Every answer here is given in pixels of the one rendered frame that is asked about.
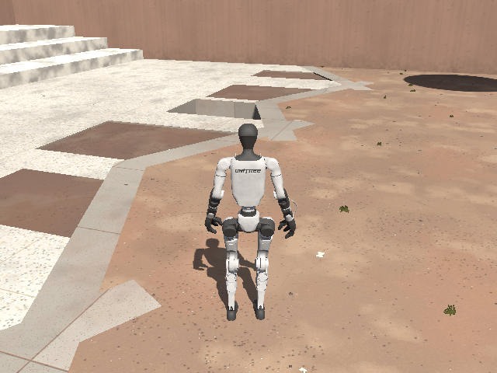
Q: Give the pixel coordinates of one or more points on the humanoid robot torso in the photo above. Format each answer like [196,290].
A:
[248,188]

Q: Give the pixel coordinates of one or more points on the robot left hand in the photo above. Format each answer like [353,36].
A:
[212,221]

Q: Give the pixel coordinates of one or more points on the robot right hand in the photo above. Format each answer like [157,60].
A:
[290,226]

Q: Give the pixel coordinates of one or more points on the robot right forearm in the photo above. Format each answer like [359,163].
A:
[285,207]

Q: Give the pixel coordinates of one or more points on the robot left upper arm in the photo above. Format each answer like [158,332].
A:
[219,178]

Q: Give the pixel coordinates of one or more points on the robot right foot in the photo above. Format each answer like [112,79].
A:
[260,313]

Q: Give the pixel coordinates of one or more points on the robot right upper arm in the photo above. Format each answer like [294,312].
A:
[276,177]

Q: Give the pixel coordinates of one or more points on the robot left forearm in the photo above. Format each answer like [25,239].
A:
[212,206]

